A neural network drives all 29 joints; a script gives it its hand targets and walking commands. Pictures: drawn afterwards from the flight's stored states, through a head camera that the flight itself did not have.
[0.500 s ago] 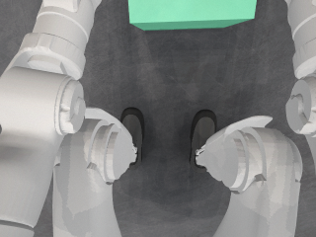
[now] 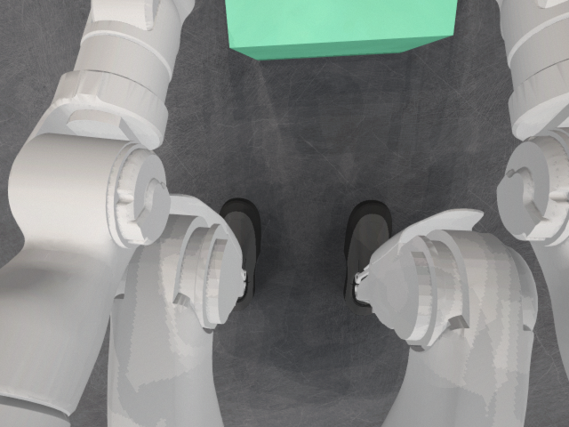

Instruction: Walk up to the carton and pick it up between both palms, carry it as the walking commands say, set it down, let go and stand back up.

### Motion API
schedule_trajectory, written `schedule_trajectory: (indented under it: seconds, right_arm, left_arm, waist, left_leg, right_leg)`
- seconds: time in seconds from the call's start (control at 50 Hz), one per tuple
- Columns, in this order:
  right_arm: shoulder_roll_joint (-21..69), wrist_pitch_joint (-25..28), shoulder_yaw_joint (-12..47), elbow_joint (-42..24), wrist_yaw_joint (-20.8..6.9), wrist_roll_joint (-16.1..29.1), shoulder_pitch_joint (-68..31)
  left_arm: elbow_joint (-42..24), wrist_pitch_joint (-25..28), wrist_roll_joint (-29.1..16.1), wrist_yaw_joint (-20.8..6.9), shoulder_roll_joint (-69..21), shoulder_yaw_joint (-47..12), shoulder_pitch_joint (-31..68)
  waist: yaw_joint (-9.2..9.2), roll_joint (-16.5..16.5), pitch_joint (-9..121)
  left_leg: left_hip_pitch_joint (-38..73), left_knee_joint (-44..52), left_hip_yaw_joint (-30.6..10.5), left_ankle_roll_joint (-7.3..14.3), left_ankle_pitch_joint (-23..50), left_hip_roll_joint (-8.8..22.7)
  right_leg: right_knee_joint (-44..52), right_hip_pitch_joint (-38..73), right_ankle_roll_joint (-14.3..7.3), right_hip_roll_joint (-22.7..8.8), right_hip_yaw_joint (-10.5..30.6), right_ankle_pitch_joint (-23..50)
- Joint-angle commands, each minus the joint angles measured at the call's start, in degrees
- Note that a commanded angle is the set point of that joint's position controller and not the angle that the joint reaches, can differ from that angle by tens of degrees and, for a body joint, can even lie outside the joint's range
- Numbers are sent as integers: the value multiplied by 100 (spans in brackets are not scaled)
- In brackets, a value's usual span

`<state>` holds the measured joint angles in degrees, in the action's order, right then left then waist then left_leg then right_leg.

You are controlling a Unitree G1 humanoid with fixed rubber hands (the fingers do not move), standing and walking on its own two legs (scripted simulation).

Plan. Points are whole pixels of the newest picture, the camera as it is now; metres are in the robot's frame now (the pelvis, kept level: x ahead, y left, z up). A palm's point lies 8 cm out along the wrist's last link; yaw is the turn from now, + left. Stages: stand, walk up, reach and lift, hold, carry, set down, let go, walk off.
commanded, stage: reach and lift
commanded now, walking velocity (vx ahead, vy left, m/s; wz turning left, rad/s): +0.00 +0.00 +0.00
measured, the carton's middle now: out of the picture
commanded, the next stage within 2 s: none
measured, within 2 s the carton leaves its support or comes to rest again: leaves its support in 0.70 s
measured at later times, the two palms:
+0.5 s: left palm out of the picture +0.56 +0.13 -0.19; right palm out of the picture +0.57 -0.17 -0.19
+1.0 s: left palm out of the picture +0.56 +0.12 -0.12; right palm out of the picture +0.57 -0.17 -0.11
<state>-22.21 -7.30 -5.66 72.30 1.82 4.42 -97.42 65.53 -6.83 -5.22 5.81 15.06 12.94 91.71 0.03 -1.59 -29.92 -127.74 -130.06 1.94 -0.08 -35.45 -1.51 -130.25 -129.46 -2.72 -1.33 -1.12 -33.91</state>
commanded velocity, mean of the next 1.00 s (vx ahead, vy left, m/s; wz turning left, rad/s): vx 0.00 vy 0.00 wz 0.00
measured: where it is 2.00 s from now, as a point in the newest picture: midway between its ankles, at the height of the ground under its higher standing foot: (297, 272)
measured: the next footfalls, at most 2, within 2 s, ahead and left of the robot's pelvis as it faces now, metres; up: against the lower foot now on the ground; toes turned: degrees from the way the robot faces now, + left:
none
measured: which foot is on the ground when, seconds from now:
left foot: down 0.00-1.00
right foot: down 0.00-1.00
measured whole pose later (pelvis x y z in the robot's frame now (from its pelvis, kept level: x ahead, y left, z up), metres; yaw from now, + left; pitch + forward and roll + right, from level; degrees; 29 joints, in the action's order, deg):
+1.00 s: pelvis +0.00 +0.01 +0.02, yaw -2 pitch +36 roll +2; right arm -17.2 -16.7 -14.0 59.5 3.7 -5.0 -90.8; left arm 53.9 -15.1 -1.4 11.8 9.2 19.8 85.2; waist -0.3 -1.4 -20.8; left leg -126.4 -125.8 1.3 -1.0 -35.4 -4.1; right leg -125.3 -128.8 0.1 1.9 1.5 -32.4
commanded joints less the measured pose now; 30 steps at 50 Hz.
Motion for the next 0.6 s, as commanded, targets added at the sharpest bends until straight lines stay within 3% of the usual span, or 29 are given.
schedule_trajectory:
  seconds: [0.0, 0.14, 0.36, 0.48, 0.58]
  right_arm:
    - [5063, -230, 729, -797, -1518, 98, -1811]
    - [5527, -413, 880, -1064, -1760, 148, -1494]
    - [5825, -472, 1033, -1083, -1770, 299, -1349]
    - [6048, -451, 1225, -1284, -1748, 448, -1557]
    - [6135, -403, 1427, -1878, -1665, 626, -2027]
  left_arm:
    - [-920, -198, -59, -1467, -4779, -1063, 2459]
    - [-1113, -300, -266, -1653, -5255, -1083, 2203]
    - [-1348, -273, -610, -1671, -5376, -1328, 2441]
    - [-1606, -250, -859, -1613, -5576, -1598, 2748]
    - [-2090, -244, -1115, -1501, -5758, -1894, 3239]
  waist:
    - [116, 216, 5115]
    - [148, 416, 4994]
    - [74, 419, 5125]
    - [86, 393, 5701]
    - [98, 295, 7066]
  left_leg:
    - [2419, 757, -3, -14, 1627, -582]
    - [2194, 603, -3, 95, 1593, -574]
    - [2003, 562, 47, 150, 1604, -576]
    - [2375, 577, 46, 142, 1869, -620]
    - [3092, 607, 58, 82, 2362, -678]
  right_leg:
    - [785, 3087, 34, 675, 172, 1784]
    - [709, 3033, -33, 676, 210, 1826]
    - [701, 3334, -77, 684, 323, 2065]
    - [689, 3513, -75, 695, 274, 2279]
    - [672, 3977, -55, 710, 195, 2685]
